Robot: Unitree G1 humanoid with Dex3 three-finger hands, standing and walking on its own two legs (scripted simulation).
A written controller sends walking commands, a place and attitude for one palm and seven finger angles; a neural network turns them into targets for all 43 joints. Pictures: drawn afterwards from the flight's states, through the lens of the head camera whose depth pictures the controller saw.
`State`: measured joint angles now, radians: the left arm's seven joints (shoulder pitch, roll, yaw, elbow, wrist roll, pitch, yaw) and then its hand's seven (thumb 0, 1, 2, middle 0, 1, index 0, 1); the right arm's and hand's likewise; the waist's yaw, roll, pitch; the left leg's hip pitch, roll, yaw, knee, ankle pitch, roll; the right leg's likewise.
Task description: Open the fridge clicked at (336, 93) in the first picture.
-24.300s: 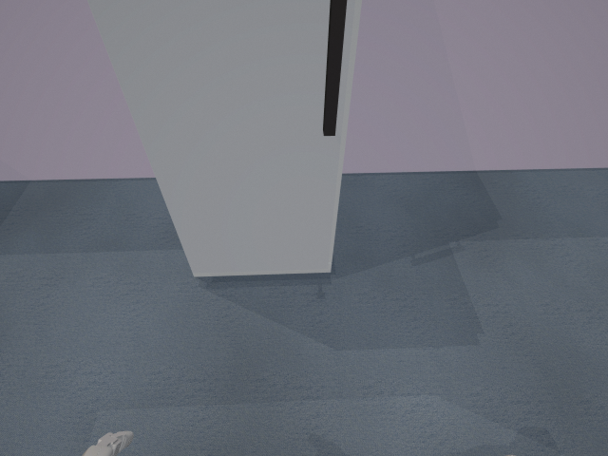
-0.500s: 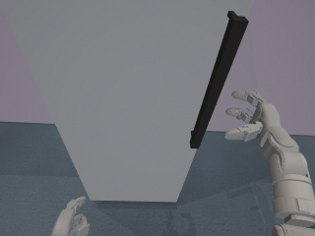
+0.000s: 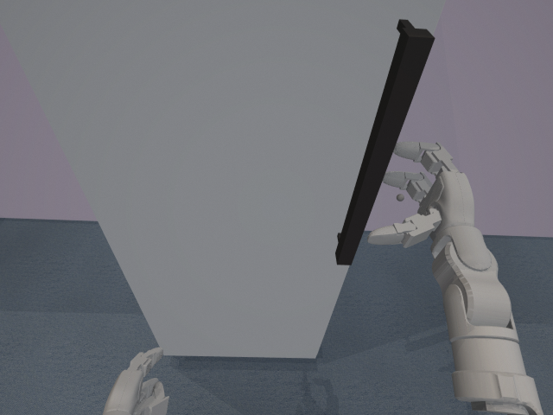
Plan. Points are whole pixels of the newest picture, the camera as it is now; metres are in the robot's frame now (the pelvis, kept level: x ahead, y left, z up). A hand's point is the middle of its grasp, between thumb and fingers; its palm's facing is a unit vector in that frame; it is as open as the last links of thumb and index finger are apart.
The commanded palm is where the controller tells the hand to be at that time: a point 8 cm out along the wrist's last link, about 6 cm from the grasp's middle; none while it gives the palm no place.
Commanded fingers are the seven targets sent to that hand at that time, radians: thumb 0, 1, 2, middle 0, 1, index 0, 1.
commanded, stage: feel for the door with the fingertips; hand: right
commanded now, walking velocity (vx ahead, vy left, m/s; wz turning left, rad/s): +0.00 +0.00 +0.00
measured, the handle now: (366, 169) +0.43 -0.10 +0.17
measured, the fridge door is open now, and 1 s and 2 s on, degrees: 0 0 0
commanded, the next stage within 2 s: slide the fingers in behind the handle in 0.40 s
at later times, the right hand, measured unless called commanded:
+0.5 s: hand (397, 185) +0.39 -0.13 +0.18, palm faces -0.01 +1.00 +0.00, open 14.0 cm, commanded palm +0.36 -0.18 +0.18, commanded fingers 0.00 0.50 -0.30 0.30 1.20 0.30 1.20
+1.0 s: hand (391, 196) +0.36 -0.12 +0.18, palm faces -0.04 +1.00 +0.01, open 14.0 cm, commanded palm +0.34 -0.16 +0.18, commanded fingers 0.00 0.50 -0.30 0.30 1.20 0.30 1.20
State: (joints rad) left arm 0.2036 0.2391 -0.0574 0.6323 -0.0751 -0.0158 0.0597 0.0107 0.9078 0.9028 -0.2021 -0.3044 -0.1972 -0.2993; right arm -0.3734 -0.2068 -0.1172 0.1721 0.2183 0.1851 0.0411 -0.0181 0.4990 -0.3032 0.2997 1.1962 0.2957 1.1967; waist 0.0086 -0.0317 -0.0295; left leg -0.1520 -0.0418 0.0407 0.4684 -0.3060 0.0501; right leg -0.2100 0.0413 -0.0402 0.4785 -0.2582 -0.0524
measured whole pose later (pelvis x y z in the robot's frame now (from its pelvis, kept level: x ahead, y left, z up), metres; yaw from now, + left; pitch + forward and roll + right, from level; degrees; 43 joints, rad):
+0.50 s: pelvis -0.01 -0.01 +0.00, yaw +0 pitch +0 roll +0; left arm 0.23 0.25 -0.05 0.64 -0.08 0.02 0.06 0.01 0.91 0.90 -0.20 -0.30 -0.20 -0.30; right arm -0.51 -0.23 -0.14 0.36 0.20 0.21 0.03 -0.02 0.50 -0.30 0.31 1.20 0.30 1.20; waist 0.03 -0.04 -0.03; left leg -0.16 -0.04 0.04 0.46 -0.29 0.05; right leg -0.22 0.04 -0.05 0.48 -0.25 -0.06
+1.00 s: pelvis -0.01 -0.01 +0.00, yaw +0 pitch -2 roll +0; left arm 0.20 0.25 -0.05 0.64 -0.08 -0.01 0.05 0.01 0.91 0.90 -0.20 -0.30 -0.20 -0.30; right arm -0.43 -0.18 -0.08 0.24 0.21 0.20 0.02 -0.02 0.50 -0.30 0.30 1.20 0.30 1.20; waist 0.01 -0.05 -0.03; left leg -0.14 -0.04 0.04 0.45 -0.29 0.04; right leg -0.21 0.04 -0.04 0.47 -0.24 -0.06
